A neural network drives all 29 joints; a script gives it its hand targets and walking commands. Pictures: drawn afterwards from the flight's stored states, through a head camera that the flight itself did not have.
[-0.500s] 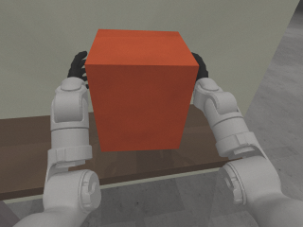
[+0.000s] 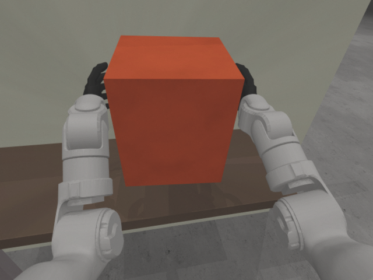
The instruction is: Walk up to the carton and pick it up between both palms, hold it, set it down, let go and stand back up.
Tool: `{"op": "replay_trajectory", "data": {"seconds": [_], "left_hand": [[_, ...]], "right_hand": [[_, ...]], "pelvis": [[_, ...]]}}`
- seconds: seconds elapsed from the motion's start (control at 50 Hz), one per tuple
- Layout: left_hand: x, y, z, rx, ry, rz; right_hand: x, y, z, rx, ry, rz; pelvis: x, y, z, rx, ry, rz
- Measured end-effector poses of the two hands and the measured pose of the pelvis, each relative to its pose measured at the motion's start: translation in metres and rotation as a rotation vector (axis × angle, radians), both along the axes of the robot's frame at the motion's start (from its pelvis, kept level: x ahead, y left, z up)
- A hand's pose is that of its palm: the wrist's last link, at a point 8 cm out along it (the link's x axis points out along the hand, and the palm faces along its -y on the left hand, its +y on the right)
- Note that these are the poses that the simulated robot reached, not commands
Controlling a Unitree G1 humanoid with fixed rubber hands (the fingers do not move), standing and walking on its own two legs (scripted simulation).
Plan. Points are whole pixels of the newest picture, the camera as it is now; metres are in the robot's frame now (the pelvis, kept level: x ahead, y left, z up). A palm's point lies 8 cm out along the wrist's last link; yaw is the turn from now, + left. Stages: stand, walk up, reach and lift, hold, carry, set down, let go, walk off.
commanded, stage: hold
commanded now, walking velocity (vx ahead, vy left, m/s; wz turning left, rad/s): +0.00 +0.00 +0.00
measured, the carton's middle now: (172, 111) +0.40 +0.01 +0.21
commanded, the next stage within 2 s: set down in 1.22 s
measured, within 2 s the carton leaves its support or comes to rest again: neither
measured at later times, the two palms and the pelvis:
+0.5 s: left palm (95, 101) +0.36 +0.16 +0.26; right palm (248, 103) +0.36 -0.14 +0.25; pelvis +0.00 +0.00 +0.00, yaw -1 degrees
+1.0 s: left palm (94, 102) +0.36 +0.16 +0.26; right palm (248, 103) +0.36 -0.14 +0.26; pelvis -0.01 +0.00 +0.00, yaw +0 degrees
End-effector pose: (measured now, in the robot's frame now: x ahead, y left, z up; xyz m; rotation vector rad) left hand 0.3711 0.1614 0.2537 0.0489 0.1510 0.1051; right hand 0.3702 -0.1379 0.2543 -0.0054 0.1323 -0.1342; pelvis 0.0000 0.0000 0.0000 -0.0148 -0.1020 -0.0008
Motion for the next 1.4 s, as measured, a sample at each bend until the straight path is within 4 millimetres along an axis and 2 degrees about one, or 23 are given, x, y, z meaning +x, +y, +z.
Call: {"op": "replay_trajectory", "data": {"seconds": [0.22,0.48,0.68,1.06,1.28,1.4], "left_hand": [[-0.006,-0.002,-0.006,-0.009,-0.002,0.001],[-0.007,-0.003,0.004,-0.002,-0.002,-0.001],[-0.008,-0.001,0.004,-0.014,-0.006,0.005],[-0.011,-0.001,0.003,-0.009,-0.005,0.002],[-0.008,0.001,0.006,-0.016,-0.006,0.006],[-0.001,0.005,0.014,-0.020,-0.067,0.012]], "right_hand": [[-0.005,-0.002,-0.004,0.003,-0.002,-0.002],[-0.009,-0.003,-0.001,0.015,-0.002,-0.009],[-0.008,-0.001,0.004,0.001,-0.007,-0.001],[-0.012,-0.001,0.002,0.006,-0.006,-0.003],[-0.008,0.001,0.007,0.004,-0.008,-0.004],[0.000,0.005,0.013,0.014,-0.070,-0.006]], "pelvis": [[0.001,0.001,0.000,-0.001,-0.013,-0.005],[-0.004,0.001,0.000,0.001,-0.010,-0.009],[-0.006,0.000,0.000,0.000,-0.010,-0.007],[-0.008,0.001,0.000,-0.001,-0.011,-0.007],[-0.008,0.001,0.000,0.000,-0.001,-0.007],[-0.006,0.000,0.000,0.004,-0.011,-0.003]]}}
